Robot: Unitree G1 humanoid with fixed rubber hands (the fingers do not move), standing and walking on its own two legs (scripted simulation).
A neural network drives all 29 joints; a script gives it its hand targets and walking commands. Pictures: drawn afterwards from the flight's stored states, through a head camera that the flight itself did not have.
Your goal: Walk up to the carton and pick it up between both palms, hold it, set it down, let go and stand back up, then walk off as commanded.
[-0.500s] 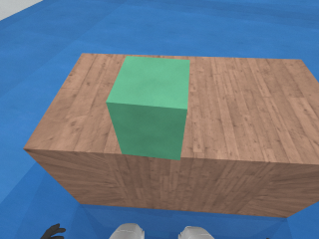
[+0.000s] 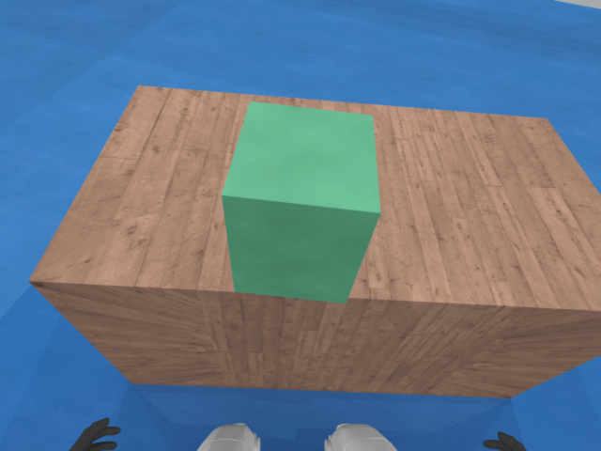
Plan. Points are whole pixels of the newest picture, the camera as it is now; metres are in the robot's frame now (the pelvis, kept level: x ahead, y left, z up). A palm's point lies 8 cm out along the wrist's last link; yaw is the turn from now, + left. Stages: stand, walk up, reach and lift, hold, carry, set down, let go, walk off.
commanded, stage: walk up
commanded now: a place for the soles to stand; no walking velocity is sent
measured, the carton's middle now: (300, 207) +0.47 +0.00 +0.01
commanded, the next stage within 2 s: reach and lift in 1.60 s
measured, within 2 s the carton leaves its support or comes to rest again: neither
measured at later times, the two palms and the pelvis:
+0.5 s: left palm out of the picture +0.10 +0.26 -0.08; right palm out of the picture +0.06 -0.32 -0.10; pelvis +0.00 -0.03 +0.00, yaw +0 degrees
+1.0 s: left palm out of the picture +0.11 +0.25 -0.08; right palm out of the picture +0.08 -0.33 -0.10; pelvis +0.01 -0.04 +0.00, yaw +0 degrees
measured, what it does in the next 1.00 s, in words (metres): steps on the spot: right foot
